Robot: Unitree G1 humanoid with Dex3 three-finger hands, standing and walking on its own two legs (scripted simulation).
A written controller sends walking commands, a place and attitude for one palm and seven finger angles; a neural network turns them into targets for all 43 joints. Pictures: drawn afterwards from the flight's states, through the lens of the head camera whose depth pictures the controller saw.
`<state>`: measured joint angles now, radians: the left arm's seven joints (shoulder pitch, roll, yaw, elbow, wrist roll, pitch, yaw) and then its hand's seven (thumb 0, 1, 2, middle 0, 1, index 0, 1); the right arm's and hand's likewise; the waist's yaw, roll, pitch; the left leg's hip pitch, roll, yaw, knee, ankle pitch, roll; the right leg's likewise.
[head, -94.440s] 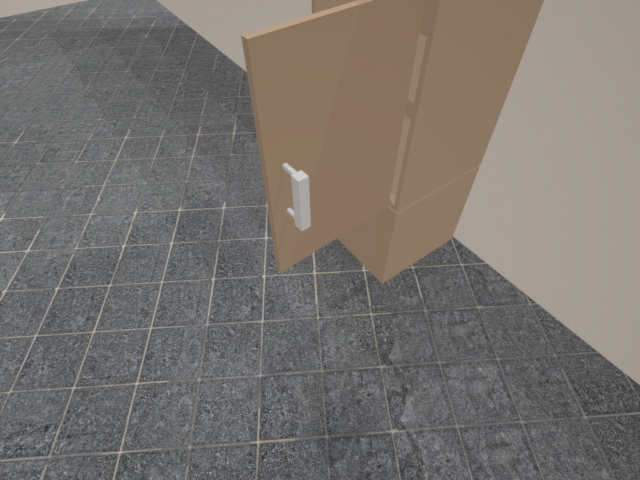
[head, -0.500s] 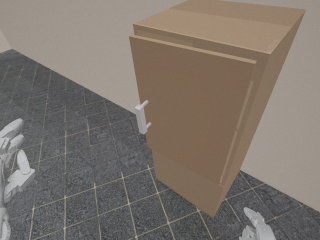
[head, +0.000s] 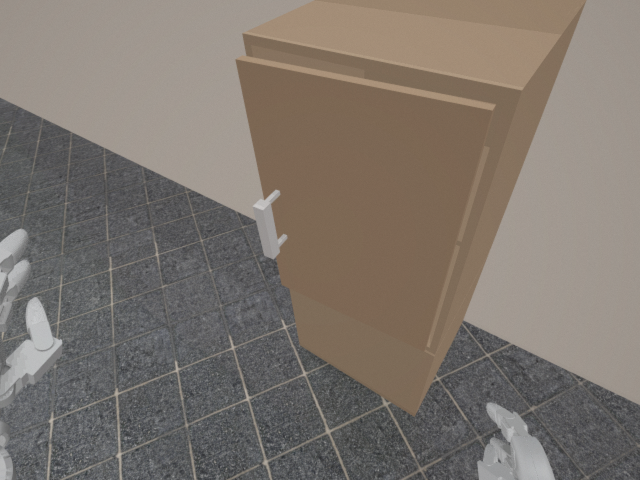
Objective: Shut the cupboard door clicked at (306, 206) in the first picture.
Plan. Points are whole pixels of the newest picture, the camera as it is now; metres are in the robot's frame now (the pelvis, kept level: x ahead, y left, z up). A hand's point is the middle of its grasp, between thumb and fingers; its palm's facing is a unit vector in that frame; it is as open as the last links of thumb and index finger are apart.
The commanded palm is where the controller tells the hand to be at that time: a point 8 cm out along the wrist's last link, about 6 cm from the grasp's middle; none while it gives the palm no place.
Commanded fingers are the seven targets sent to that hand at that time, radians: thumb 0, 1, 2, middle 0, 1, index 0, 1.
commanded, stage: step back with the hand held close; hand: left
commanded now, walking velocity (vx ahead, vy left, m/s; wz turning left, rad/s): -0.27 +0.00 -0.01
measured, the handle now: (273, 224) +0.62 +0.16 -0.08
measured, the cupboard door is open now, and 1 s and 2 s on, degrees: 4 4 4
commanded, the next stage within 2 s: stop stepping back and stand still in 1.16 s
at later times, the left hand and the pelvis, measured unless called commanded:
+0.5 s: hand out of the picture +0.14 +0.29 +0.16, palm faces +0.45 -0.75 -0.48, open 7.4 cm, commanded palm +0.08 +0.32 +0.17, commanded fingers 0.00 0.90 0.90 -0.20 -0.30 -0.20 -0.30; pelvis -0.07 +0.02 -0.02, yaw +0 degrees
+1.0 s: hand out of the picture +0.04 +0.29 +0.16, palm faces +0.50 -0.72 -0.48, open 7.4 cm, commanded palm -0.03 +0.32 +0.17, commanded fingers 0.00 0.90 0.90 -0.20 -0.30 -0.20 -0.30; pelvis -0.14 +0.01 -0.02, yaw +4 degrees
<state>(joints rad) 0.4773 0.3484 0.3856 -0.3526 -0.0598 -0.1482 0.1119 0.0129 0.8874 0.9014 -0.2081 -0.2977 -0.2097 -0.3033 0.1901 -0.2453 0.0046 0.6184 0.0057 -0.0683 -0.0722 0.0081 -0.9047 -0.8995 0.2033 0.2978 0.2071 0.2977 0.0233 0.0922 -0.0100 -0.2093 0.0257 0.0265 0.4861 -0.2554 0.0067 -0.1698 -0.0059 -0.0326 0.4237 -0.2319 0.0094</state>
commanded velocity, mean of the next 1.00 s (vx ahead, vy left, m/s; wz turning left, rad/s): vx -0.32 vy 0.00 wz -0.01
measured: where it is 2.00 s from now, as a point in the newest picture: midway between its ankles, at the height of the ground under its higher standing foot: outside the picture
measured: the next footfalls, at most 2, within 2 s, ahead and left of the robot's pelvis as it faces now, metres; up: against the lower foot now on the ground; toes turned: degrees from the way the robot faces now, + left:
right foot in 0.88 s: -0.06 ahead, -0.12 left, +0.00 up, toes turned +9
left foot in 1.12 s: -0.05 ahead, +0.12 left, +0.00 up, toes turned +6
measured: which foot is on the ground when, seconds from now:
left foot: down 0.00-0.98, up 1.00-1.00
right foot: down 0.00-0.80, up 0.82-0.86, down 0.88-1.00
